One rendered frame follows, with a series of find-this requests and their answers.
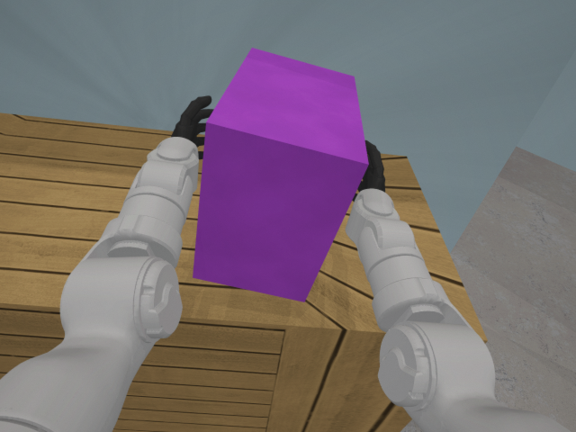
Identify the left robot forearm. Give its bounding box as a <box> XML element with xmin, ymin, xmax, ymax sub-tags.
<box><xmin>60</xmin><ymin>137</ymin><xmax>199</xmax><ymax>331</ymax></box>

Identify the robot right hand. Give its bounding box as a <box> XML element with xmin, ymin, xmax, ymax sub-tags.
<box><xmin>352</xmin><ymin>140</ymin><xmax>385</xmax><ymax>202</ymax></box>

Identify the carton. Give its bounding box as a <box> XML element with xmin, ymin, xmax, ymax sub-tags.
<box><xmin>193</xmin><ymin>48</ymin><xmax>369</xmax><ymax>302</ymax></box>

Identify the right robot forearm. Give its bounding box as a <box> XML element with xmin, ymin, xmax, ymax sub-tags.
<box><xmin>346</xmin><ymin>189</ymin><xmax>495</xmax><ymax>371</ymax></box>

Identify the robot right upper arm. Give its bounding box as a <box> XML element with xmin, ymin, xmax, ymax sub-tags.
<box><xmin>378</xmin><ymin>321</ymin><xmax>571</xmax><ymax>432</ymax></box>

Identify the robot left upper arm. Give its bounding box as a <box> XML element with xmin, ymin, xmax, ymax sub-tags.
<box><xmin>0</xmin><ymin>256</ymin><xmax>183</xmax><ymax>432</ymax></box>

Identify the robot left hand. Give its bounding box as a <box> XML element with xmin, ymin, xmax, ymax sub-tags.
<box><xmin>171</xmin><ymin>95</ymin><xmax>214</xmax><ymax>159</ymax></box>

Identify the pedestal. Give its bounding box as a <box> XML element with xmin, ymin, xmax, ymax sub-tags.
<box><xmin>0</xmin><ymin>113</ymin><xmax>488</xmax><ymax>432</ymax></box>

